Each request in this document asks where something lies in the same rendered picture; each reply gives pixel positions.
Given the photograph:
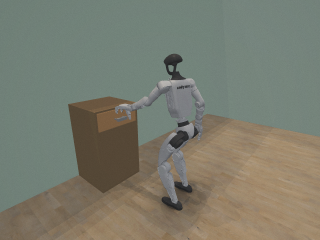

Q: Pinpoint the left robot hand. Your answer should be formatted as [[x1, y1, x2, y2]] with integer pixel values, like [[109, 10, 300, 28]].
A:
[[115, 104, 131, 120]]

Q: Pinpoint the cabinet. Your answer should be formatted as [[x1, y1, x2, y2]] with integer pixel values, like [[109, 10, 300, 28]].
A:
[[68, 96, 140, 193]]

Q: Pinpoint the left robot forearm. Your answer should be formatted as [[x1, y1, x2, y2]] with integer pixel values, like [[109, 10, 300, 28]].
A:
[[126, 96, 147, 112]]

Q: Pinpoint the right robot shin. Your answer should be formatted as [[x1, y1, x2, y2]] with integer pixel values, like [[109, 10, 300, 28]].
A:
[[172, 151, 188, 187]]

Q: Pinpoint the right robot upper arm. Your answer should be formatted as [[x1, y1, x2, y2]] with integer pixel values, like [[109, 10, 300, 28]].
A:
[[187, 78, 205, 108]]

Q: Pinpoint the left robot upper arm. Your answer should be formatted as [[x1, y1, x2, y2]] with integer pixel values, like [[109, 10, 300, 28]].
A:
[[144, 80, 172, 107]]

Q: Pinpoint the right robot forearm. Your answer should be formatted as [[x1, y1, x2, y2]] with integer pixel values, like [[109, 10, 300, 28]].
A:
[[195, 104, 205, 126]]

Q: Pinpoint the right robot hand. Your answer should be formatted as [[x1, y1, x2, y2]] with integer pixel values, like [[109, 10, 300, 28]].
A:
[[194, 124, 203, 141]]

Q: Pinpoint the robot left thigh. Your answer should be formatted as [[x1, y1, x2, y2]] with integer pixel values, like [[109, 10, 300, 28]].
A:
[[158, 132, 185, 173]]

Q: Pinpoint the handle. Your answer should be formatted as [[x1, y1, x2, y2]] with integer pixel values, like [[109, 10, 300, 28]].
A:
[[114, 116, 128, 122]]

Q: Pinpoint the drawer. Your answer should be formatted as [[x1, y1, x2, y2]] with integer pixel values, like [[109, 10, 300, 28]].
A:
[[96, 109, 136, 133]]

